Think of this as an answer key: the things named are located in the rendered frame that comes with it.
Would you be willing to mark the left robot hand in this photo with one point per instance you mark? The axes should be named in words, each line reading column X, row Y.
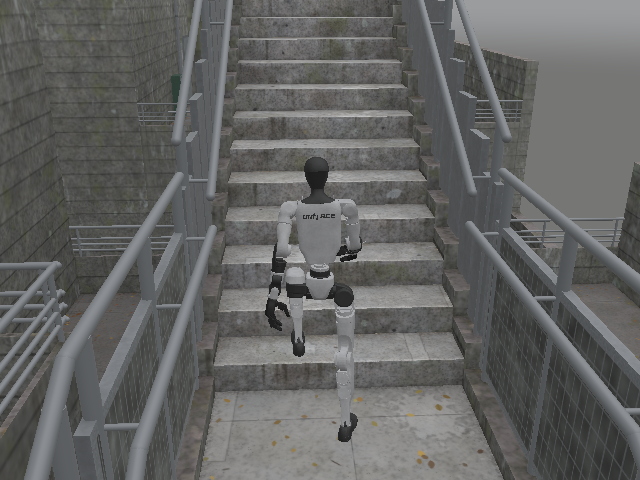
column 269, row 312

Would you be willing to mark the right robot upper arm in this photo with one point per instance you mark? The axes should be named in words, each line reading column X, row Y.
column 350, row 211

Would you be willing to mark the humanoid robot head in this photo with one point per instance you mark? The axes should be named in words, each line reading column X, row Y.
column 316, row 172

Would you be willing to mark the right robot forearm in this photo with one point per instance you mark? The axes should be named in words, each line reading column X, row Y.
column 354, row 252

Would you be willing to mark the left robot forearm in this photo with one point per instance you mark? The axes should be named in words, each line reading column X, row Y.
column 277, row 275

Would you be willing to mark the robot right thigh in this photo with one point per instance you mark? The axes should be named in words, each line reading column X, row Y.
column 345, row 322

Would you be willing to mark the right robot hand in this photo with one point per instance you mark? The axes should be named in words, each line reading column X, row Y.
column 342, row 251

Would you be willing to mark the left robot upper arm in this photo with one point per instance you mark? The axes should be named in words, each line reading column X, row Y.
column 284, row 225

